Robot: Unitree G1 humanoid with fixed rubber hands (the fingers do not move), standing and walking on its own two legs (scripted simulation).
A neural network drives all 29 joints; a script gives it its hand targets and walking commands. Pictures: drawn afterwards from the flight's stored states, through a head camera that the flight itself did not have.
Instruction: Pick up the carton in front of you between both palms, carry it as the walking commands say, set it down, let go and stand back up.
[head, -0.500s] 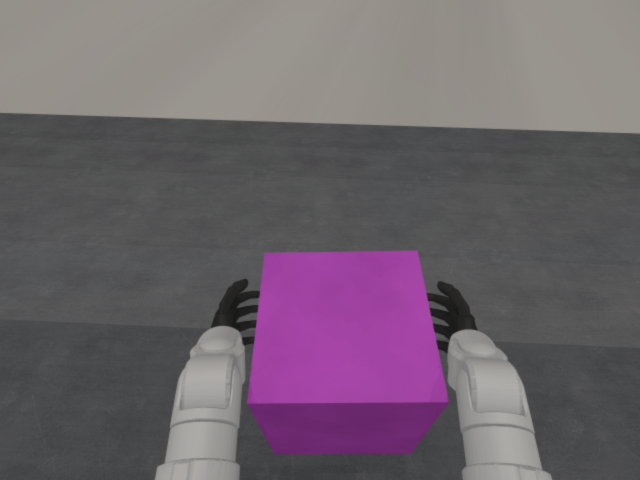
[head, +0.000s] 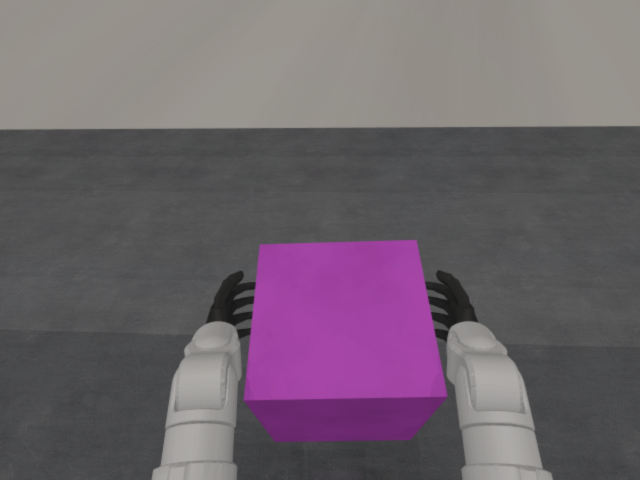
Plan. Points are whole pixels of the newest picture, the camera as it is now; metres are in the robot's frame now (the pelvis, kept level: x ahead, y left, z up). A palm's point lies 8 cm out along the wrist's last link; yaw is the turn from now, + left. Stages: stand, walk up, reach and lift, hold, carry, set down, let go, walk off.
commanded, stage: carry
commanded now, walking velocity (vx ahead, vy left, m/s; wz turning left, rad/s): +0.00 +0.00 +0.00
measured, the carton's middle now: (340, 348) +0.31 +0.00 -0.04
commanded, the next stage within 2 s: hold in 1.94 s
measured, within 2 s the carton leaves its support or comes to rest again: neither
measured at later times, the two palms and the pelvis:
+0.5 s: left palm (232, 237) +0.44 +0.16 +0.06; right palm (433, 230) +0.44 -0.14 +0.06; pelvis +0.15 +0.01 +0.01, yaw +0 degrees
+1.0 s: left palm (231, 242) +0.44 +0.16 +0.05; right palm (431, 238) +0.44 -0.14 +0.05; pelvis +0.15 +0.01 +0.01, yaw +0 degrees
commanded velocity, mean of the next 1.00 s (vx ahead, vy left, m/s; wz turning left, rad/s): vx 0.00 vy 0.00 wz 0.00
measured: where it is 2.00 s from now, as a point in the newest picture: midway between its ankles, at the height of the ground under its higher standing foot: outside the picture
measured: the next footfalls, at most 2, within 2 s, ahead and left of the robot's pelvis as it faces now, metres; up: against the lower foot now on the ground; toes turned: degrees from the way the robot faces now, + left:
left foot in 0.28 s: +0.17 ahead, +0.12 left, +0.00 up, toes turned -8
